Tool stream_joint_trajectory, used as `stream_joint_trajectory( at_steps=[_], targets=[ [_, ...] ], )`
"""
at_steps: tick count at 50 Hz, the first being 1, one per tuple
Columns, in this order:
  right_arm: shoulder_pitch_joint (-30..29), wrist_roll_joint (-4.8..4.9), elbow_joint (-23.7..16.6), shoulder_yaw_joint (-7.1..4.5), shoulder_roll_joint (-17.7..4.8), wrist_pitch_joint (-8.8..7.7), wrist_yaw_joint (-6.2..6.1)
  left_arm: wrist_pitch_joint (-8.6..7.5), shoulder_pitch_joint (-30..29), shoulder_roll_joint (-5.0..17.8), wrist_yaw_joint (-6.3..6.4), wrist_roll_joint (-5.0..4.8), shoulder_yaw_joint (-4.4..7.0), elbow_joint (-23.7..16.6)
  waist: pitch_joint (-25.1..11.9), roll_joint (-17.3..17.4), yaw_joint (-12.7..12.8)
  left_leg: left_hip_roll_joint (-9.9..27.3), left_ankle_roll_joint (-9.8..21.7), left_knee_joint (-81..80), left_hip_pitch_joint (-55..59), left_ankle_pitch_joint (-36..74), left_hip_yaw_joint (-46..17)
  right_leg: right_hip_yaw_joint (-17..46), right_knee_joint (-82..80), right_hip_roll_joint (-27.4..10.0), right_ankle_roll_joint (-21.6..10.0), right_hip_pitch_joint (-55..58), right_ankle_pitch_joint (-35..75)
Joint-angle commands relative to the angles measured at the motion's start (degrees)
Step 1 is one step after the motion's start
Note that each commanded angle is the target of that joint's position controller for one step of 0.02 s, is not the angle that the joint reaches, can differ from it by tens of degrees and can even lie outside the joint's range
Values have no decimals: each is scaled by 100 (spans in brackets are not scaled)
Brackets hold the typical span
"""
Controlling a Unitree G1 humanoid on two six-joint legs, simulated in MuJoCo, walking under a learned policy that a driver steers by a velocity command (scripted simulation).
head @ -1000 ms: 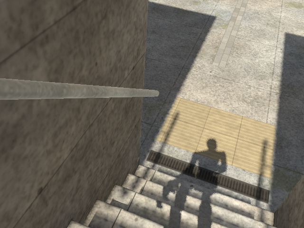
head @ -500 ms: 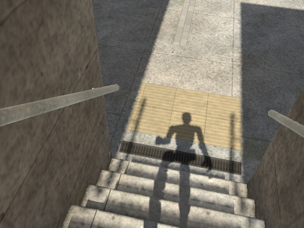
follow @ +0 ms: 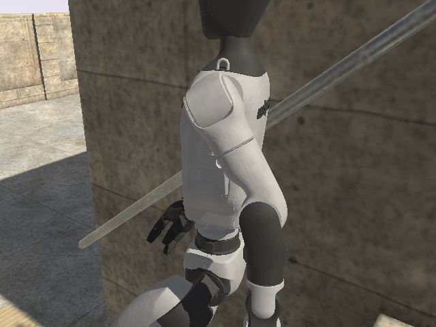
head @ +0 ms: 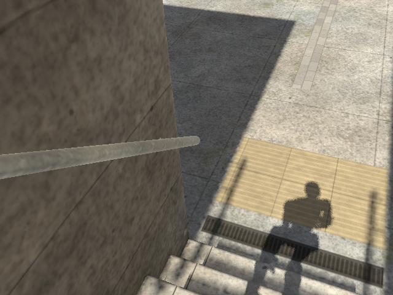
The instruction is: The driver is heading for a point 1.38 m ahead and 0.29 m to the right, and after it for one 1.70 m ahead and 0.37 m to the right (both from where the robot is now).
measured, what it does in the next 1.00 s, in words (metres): goes down: left foot 0.19 m lower, then right foot 0.20 m lower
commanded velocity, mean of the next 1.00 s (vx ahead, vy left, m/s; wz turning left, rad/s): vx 0.39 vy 0.00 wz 0.00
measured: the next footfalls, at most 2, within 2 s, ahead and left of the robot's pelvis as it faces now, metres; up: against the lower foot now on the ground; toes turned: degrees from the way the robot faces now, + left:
left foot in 0.16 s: +0.17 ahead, +0.07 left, -0.19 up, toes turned -1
right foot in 0.54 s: +0.36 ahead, -0.16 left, -0.39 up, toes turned -1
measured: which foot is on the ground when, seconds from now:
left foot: up 0.00-0.14, down 0.16-0.56, up 0.58-1.00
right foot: down 0.00-0.16, up 0.18-0.52, down 0.54-1.00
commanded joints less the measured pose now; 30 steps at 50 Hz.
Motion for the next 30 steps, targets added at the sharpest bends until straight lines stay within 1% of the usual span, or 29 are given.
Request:
stream_joint_trajectory(
  at_steps=[1, 2, 3, 4, 5, 6, 7, 8, 9, 10, 11, 12, 13, 14, 15, 16, 17, 18, 19, 20, 21, 22, 23, 25, 26, 27, 28, 29, 30],
  targets=[
    [-643, 123, -458, 34, -266, -214, -45, -90, 336, 511, 30, 92, 87, 49, 1342, -291, 175, -298, -42, -948, -176, -376, 275, 1635, -393, -984, 443, -539, 5146],
    [-714, 209, -521, 106, -156, -246, -10, -92, 447, 373, -1, 121, 65, 113, 1393, -323, 316, -283, -87, -1305, 57, -474, 450, 1626, -298, -975, 423, -415, 5523],
    [-643, 254, -499, 153, -89, -273, 11, -28, 507, 247, 21, 96, 55, 199, 1391, -311, 432, -232, -81, -1752, 297, -406, 567, 1575, 61, -954, 475, -363, 5966],
    [-480, 247, -388, 168, -98, -267, 17, 44, 605, 279, 14, 172, 58, 262, 1341, -350, 523, -229, -36, -2062, 431, -593, 598, 1692, 309, -1001, 454, -165, 6551],
    [385, 150, 49, 75, -171, -193, 30, 111, 375, 365, 38, 211, 35, 327, 847, -622, 113, -123, 195, -1101, 1053, -229, 244, 2026, 1099, -1298, 401, -379, 6956],
    [1177, 158, 299, 38, -384, -177, -3, 100, 62, 471, 30, 211, 52, 222, 707, -339, -339, 16, 366, -1741, 1660, -347, 98, 1860, 1892, -1286, 497, -783, 6977],
    [2199, 53, 639, -51, -607, -92, -7, 31, -285, 815, 1, 130, 156, 185, 627, -114, -887, 194, 507, -2337, 3152, -212, 221, 1323, 3047, -1173, 765, -1780, 7165],
    [2823, 99, 704, -119, -759, -21, 29, 78, -609, 1228, -3, 94, 345, 52, 411, 1215, -1517, 921, 1071, -3385, 4571, 720, -176, 517, 5497, -266, 1097, -3023, 3547],
    [3263, 119, 703, -43, -744, -37, 150, 61, -305, 1232, 31, -33, 398, -173, -674, 955, -1172, 2260, 1730, -488, 6996, 4194, -1374, 143, 6259, -255, 1282, -5068, -1305],
    [3196, 93, 552, -52, -813, -66, 136, 45, -372, 1102, 16, -37, 321, -324, -801, 440, -1125, 2653, 2202, -420, 7296, 3166, -1587, 680, 6057, -625, 1270, -6222, -1333],
    [3016, 123, 607, -111, -780, -57, 53, 58, -400, 1022, -18, 110, 352, -209, -343, -162, -1019, 2526, 2134, -652, 6176, 1314, -1474, 872, 5256, -893, 1125, -6192, -954],
    [2384, 93, 457, -182, -909, -93, -53, 96, -581, 931, -55, 165, 362, -353, -32, -126, -590, 2406, 2136, -911, 4845, -1090, -1555, 1045, 3885, -1199, 1174, -5732, -179],
    [2211, 75, 432, -208, -861, -233, -135, 195, -861, 872, -38, 356, 384, -246, 184, -167, -494, 2415, 2199, -1056, 3630, -1392, -1983, 1176, 3384, -1273, 1121, -5210, 895],
    [2020, 197, 292, -102, -561, -331, -143, 289, -1254, 710, -139, 439, 351, -463, 442, -757, -239, 1776, 1698, -1463, 1849, -1301, -1306, 909, 1110, -1382, 1288, -3678, 2994],
    [2095, 195, 307, -123, -605, -360, -100, 396, -1154, 462, -177, 485, 319, -292, 364, -269, -281, 1342, 1564, -1462, 829, -176, -819, 114, 752, -1135, 1270, -2232, 3600],
    [2138, 163, 228, -192, -872, -388, -43, 471, -508, 325, -185, 397, 306, 90, 88, 123, -135, 1331, 1454, -1122, 334, 318, -681, -180, 1499, -1001, 1145, -1297, 4313],
    [2204, 329, 315, -223, -655, -491, -79, 428, -1034, 563, -225, 303, 363, -199, 161, 55, -227, 820, 1155, -702, 701, -1291, -567, 258, 780, -1200, 1092, -1844, 5709],
    [1938, 443, 205, -144, -389, -510, -97, 425, -1298, 429, -298, 216, 296, -350, 309, -65, -126, 427, 938, -551, -152, -2966, -275, 59, -328, -1181, 1045, -1162, 6823],
    [1678, 505, 181, -112, -295, -565, -132, 381, -1391, 377, -302, 229, 228, -415, 492, -23, -51, 312, 731, -274, -605, -3905, -318, 122, -752, -1186, 1038, -538, 7740],
    [1692, 388, 87, -132, -428, -550, -159, 376, -1537, 386, -341, 181, 179, -473, 573, -76, -146, 269, 663, -112, -789, -4238, -173, -146, -1254, -1022, 1076, -140, 7624],
    [1747, 284, 116, -145, -612, -510, -176, 353, -1924, 456, -355, 174, 160, -675, 669, 48, -466, 275, 627, 19, -747, -4048, -165, -207, -1511, -1060, 1088, 59, 7427],
    [1889, 217, 122, -143, -657, -466, -210, 349, -2172, 490, -327, 129, 150, -859, 881, 244, -608, 422, 694, 374, -365, -3783, -306, -57, -1975, -1221, 1033, -208, 7183],
    [2193, 85, 191, -91, -530, -394, -284, 259, -2300, 603, -339, 42, 144, -1000, 1013, 84, -806, 463, 758, 797, 260, -3735, -469, 26, -2663, -1398, 1006, -635, 7326],
    [2702, -129, 325, -49, -567, -154, -437, 132, -2312, 953, -329, -49, 268, -1033, 1126, 123, -1172, 532, 885, 1756, 1148, -3202, -675, 146, -3645, -1682, 927, -963, 6759],
    [2496, -110, 367, -43, -643, -76, -415, 155, -1193, 1044, -301, -39, 394, -684, 586, 121, -708, 562, 949, 2791, 708, -2339, -624, -461, -2978, -1382, 871, 347, 6641],
    [2646, -111, 326, -30, -612, -9, -461, 167, -690, 1155, -317, 21, 436, -460, 812, -340, -502, 287, 980, 3781, 870, -2674, -495, -87, -4364, -1689, 703, 356, 6083],
    [2872, -21, 445, -79, -557, 15, -483, 207, 114, 1420, -334, 41, 568, -211, 268, -883, -242, -245, 864, 5851, -11, -4484, -249, 401, -3994, -2157, 539, 1773, 7665],
    [3426, 254, 313, -59, -221, -96, -394, 183, 515, 1636, -369, 143, 532, -113, -526, -1709, -613, -610, 588, 7708, -2098, -7806, 88, 673, -1152, -2791, 485, 3783, 9473],
    [3428, 259, 254, 4, -265, -148, -457, 201, 580, 1640, -440, 2, 534, -133, -805, -1646, -496, -276, 644, 8551, -3122, -7714, 263, 896, -864, -3063, 465, 3919, 8684]
  ],
)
